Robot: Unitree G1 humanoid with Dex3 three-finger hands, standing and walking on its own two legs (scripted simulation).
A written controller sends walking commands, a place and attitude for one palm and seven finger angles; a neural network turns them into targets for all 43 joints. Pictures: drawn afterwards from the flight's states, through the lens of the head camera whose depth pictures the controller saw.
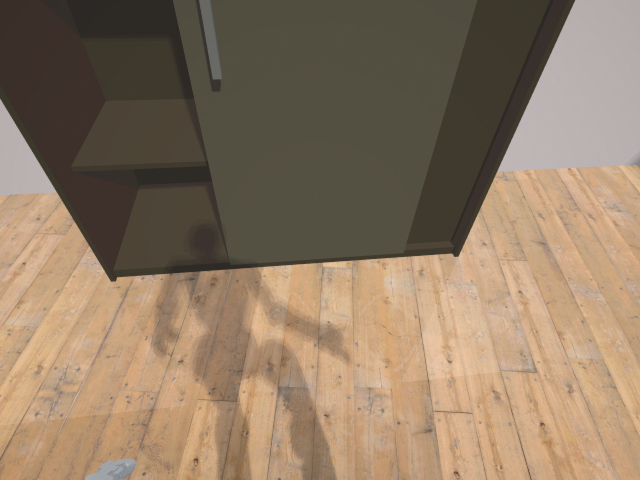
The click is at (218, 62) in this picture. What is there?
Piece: wardrobe's sliding door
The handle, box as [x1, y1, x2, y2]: [199, 0, 221, 78]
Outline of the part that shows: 199,0 212,77 221,78 210,1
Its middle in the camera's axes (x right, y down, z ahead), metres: -0.25 -0.50 +0.84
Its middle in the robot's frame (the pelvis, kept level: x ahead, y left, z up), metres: +0.97 +0.31 +0.20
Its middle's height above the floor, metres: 0.97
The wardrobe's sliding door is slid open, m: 0.44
